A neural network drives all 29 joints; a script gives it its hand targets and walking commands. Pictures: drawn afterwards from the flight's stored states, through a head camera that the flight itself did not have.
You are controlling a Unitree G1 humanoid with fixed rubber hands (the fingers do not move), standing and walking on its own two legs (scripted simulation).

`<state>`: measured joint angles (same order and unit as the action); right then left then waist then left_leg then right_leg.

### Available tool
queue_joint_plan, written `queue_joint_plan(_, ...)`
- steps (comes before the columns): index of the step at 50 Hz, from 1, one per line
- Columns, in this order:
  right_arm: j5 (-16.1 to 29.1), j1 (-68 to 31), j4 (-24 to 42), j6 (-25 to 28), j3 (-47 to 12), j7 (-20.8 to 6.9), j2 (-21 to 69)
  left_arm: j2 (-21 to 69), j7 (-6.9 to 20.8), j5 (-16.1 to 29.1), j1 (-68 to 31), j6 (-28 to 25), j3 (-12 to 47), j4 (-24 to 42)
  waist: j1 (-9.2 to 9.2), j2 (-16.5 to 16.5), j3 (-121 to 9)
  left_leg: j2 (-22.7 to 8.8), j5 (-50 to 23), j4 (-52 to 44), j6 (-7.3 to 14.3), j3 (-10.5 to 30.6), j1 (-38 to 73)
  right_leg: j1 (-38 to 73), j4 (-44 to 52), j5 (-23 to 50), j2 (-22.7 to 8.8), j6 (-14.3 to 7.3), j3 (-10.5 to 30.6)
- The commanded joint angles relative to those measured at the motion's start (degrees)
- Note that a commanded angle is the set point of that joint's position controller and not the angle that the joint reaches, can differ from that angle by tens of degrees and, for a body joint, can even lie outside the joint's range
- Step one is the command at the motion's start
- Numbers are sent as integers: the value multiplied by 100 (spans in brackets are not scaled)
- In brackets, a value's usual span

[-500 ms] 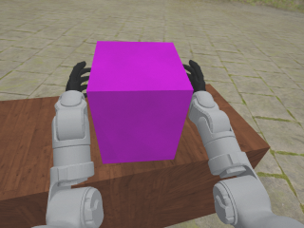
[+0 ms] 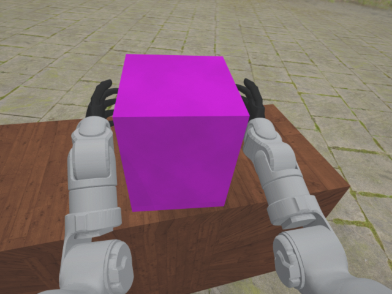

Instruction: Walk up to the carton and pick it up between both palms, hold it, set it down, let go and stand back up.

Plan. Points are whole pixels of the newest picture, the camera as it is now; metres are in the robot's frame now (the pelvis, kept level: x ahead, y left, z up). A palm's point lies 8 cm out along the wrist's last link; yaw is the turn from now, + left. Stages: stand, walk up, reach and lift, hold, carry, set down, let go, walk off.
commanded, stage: hold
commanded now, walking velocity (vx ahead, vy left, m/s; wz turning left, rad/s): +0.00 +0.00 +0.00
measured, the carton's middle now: (177, 134) +0.39 +0.01 +0.16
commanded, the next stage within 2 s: none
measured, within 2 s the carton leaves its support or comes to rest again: neither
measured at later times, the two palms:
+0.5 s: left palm (98, 112) +0.37 +0.16 +0.23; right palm (253, 109) +0.37 -0.13 +0.24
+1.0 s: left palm (101, 115) +0.37 +0.15 +0.22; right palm (255, 114) +0.37 -0.14 +0.23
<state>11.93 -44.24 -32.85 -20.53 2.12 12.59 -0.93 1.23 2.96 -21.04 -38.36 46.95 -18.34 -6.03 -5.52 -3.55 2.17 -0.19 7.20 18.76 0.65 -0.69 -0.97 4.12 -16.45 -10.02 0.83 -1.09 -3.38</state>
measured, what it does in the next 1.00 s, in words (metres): stands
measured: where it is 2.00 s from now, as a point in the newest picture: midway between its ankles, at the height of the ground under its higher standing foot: outside the picture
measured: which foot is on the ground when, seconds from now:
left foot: down 0.00-1.00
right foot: down 0.00-1.00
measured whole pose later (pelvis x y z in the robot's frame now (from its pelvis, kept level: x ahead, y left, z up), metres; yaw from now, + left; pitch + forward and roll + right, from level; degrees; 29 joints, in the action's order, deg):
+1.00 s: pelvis +0.01 +0.00 +0.00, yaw +0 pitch -11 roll -1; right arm 11.6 -45.0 -33.1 -20.4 2.1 12.3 -1.6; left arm 1.6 2.3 -21.1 -39.1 46.5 -18.6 -6.7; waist -5.8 -3.6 1.5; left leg -0.1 7.9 18.6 0.8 -1.1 -0.1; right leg 4.9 -16.2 -10.4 0.7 -0.9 -2.9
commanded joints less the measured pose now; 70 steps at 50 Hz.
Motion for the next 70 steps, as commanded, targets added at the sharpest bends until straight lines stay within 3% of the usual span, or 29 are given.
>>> queue_joint_plan(1,399,-4398,1794,297,-1911,-580,3145,3018,655,1095,-4113,-530,2850,682,-73,538,-2266,96,-867,-115,-86,-111,996,-389,283,502,208,337,-172)
queue_joint_plan(10,416,-4355,1791,284,-2036,-519,3202,2942,672,1042,-3997,-520,2715,602,4,416,-2317,155,-830,-116,2,-126,950,-229,267,737,164,415,-105)
queue_joint_plan(11,425,-4816,2080,364,-2023,-528,3233,2912,672,1166,-4302,-597,2829,689,-21,314,-2669,178,-855,-84,6,-113,871,-227,239,758,195,433,-145)
queue_joint_plan(14,387,-4579,1792,318,-2027,-535,3206,2788,659,1129,-4220,-649,2689,401,-23,352,-2492,217,-765,-44,28,-139,935,-274,309,840,118,461,-49)
queue_joint_plan(17,252,-4375,1216,218,-1794,-535,3104,2781,759,873,-4142,-590,2423,88,-20,422,-1808,195,-213,-309,63,-194,587,-331,395,377,50,417,-11)
queue_joint_plan(19,301,-4433,1454,278,-1786,-544,3186,2808,793,903,-4113,-558,2437,262,11,373,-2063,204,-513,-253,29,-188,655,-173,333,648,97,441,-66)
queue_joint_plan(21,428,-4311,1509,290,-1898,-500,3199,2856,778,992,-4115,-572,2648,539,-87,476,-2416,205,-1049,-69,-69,-141,999,-63,245,1097,163,451,-119)
queue_joint_plan(25,494,-4188,1524,199,-1953,-449,3015,2897,830,904,-3932,-462,2583,501,-160,495,-2035,180,-1392,-18,-164,-106,1062,-132,282,1224,204,401,-133)
queue_joint_plan(29,647,-4193,2040,219,-2175,-402,2998,2853,863,981,-3780,-491,2765,853,-205,437,-2433,209,-1735,122,-175,-61,1205,130,185,1688,206,464,-154)
queue_joint_plan(32,613,-4118,1852,207,-1997,-469,2935,2917,810,954,-3925,-500,2878,846,-188,745,-2123,137,-1357,-23,-235,-58,1172,-217,262,1003,208,330,-145)
queue_joint_plan(37,658,-4286,2269,348,-2170,-567,2889,3024,637,1148,-3944,-534,3163,1194,-196,686,-2711,114,-1939,189,-282,22,1593,-292,188,1230,293,297,-214)
queue_joint_plan(39,563,-4158,2037,272,-2142,-536,2920,2872,663,1039,-3821,-502,2956,979,-135,446,-2259,100,-1597,72,-199,-27,1369,-287,257,1157,252,350,-168)
queue_joint_plan(41,505,-4117,1725,233,-1985,-590,2859,2892,671,955,-3864,-462,2865,804,-103,605,-2002,89,-1198,-73,-182,-76,1136,-296,324,705,239,300,-96)
queue_joint_plan(45,446,-4260,1575,251,-1853,-621,2939,2919,731,959,-4045,-488,2745,714,-57,554,-2032,102,-903,-168,-128,-117,1019,-301,296,575,226,330,-171)
queue_joint_plan(48,359,-4469,1654,267,-1901,-610,3056,2899,736,954,-4090,-525,2581,472,-23,353,-2063,141,-775,-182,-36,-146,848,-194,318,607,202,359,-141)
queue_joint_plan(49,395,-4451,1640,293,-1858,-619,3108,2908,730,962,-4130,-546,2622,533,-78,374,-2151,127,-876,-180,-55,-149,928,-172,270,783,190,372,-158)
queue_joint_plan(50,408,-4491,1765,316,-1981,-604,3117,2890,742,925,-4079,-560,2593,562,20,333,-2358,179,-1116,-89,-21,-164,1030,-65,254,1038,193,411,-112)
queue_joint_plan(53,443,-4336,1733,305,-2069,-519,3036,2754,788,941,-4011,-559,2585,636,-2,255,-2358,221,-1311,-31,-32,-166,1115,-4,220,1427,166,469,-96)
queue_joint_plan(55,411,-4242,1574,279,-1946,-495,3060,2754,804,861,-4049,-555,2591,685,-76,443,-2156,194,-1086,-95,-63,-180,1020,-121,259,1125,153,460,-113)
queue_joint_plan(56,360,-4287,1436,262,-1833,-499,3054,2726,825,829,-4016,-514,2497,389,-89,407,-1920,169,-767,-143,-25,-168,884,-132,319,835,134,438,-108)
queue_joint_plan(59,261,-4344,1404,287,-1662,-570,2992,2797,835,907,-4198,-519,2518,409,-122,521,-1953,116,-602,-250,-43,-143,815,-204,339,436,175,353,-151)
queue_joint_plan(61,300,-4412,1427,311,-1661,-584,2985,2830,810,888,-4176,-530,2557,321,-98,634,-1946,129,-766,-180,-79,-142,860,-289,291,593,160,349,-180)
queue_joint_plan(65,278,-4399,1594,361,-1788,-568,3056,2826,788,984,-4078,-591,2559,350,-125,437,-2274,159,-921,-135,-68,-118,969,-196,299,788,165,403,-176)
queue_joint_plan(67,291,-4334,1596,345,-1772,-547,2999,2922,798,1006,-4103,-578,2626,508,-193,490,-2310,142,-1145,-83,-125,-90,1173,-232,311,875,210,378,-166)
queue_joint_plan(68,435,-3811,1250,240,-1838,-525,2955,2965,779,763,-3668,-464,2529,540,-107,702,-1735,80,-1282,-134,-188,-109,1052,-150,271,865,198,335,-154)
queue_joint_plan(70,518,-4061,1578,246,-1909,-513,2948,2854,845,808,-3761,-374,2563,681,-112,593,-1923,104,-1304,-105,-175,-131,988,-52,280,767,213,345,-193)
